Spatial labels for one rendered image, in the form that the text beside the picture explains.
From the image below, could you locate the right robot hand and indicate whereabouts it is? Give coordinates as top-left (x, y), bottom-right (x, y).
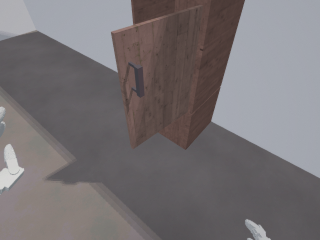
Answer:
top-left (245, 219), bottom-right (271, 240)

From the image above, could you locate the handle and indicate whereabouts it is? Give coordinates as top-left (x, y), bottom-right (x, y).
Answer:
top-left (128, 61), bottom-right (145, 98)

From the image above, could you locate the cupboard door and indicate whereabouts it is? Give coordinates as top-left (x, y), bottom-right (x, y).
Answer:
top-left (111, 5), bottom-right (203, 149)

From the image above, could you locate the left robot hand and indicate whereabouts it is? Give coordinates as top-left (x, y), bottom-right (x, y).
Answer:
top-left (0, 106), bottom-right (24, 195)

